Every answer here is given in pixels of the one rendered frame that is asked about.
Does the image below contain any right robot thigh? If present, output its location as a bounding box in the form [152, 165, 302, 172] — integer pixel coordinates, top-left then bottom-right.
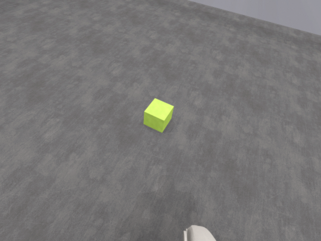
[183, 226, 216, 241]

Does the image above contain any carton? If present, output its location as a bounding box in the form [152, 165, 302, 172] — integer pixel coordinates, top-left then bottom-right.
[143, 98, 174, 133]

